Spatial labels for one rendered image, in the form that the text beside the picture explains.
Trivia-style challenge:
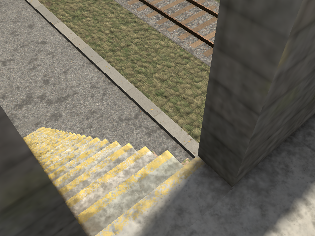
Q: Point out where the stairs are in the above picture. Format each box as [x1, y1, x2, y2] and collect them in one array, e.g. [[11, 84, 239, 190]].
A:
[[23, 127, 183, 236]]

